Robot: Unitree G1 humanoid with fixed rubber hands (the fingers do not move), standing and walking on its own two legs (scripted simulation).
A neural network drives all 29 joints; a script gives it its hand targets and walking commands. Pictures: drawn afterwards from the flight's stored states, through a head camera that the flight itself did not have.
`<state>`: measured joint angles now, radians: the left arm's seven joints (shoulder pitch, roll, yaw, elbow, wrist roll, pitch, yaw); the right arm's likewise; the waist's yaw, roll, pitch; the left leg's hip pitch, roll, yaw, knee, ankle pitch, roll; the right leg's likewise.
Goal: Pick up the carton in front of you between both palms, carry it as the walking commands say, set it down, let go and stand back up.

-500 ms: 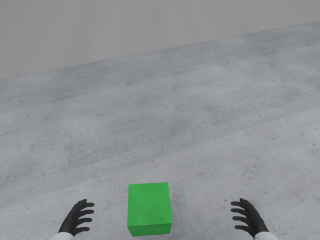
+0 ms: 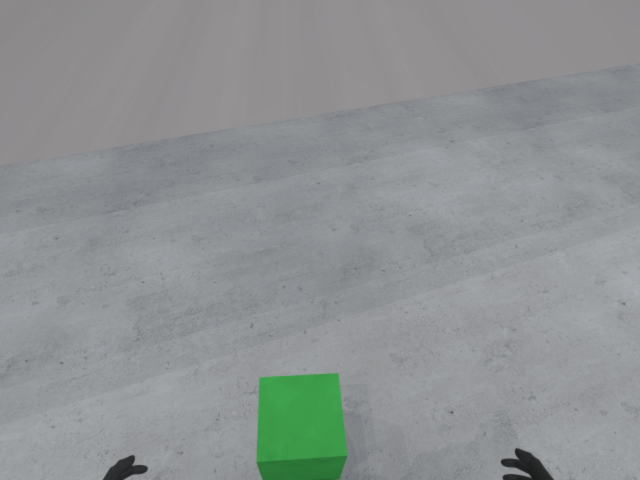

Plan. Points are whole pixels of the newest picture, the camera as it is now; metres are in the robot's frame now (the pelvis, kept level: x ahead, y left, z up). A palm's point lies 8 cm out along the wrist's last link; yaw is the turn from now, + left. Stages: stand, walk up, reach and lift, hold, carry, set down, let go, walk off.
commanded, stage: stand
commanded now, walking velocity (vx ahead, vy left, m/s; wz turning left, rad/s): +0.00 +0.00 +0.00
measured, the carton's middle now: (300, 429) +0.38 +0.04 -0.65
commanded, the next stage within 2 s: none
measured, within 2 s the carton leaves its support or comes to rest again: neither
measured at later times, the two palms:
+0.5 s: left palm out of the picture +0.06 +0.28 -0.10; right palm out of the picture +0.07 -0.29 -0.10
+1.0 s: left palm out of the picture +0.04 +0.29 -0.10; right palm out of the picture +0.06 -0.30 -0.10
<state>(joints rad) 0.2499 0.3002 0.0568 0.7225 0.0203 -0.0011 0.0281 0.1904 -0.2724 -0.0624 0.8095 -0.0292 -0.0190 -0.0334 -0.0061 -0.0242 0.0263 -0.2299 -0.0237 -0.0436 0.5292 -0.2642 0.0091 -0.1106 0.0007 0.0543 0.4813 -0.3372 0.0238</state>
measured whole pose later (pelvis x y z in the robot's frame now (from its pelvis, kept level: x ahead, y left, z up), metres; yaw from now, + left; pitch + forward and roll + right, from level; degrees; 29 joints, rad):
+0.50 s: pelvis -0.02 +0.00 +0.00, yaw +1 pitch -3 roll +0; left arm 0.25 0.32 0.04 0.83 0.01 -0.01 0.03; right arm 0.19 -0.30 -0.05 0.91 -0.02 -0.01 -0.03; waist -0.01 -0.01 0.04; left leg -0.21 -0.02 -0.06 0.48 -0.21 0.00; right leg -0.10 0.00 0.04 0.45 -0.30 0.02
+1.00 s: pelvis -0.02 -0.01 +0.01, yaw +1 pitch -3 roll +0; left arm 0.23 0.34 0.04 0.90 0.00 -0.01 0.03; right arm 0.18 -0.32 -0.03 0.97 -0.01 -0.01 -0.03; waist 0.00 -0.01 0.05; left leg -0.20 -0.02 -0.07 0.44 -0.18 0.00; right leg -0.08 0.00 0.03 0.41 -0.27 0.02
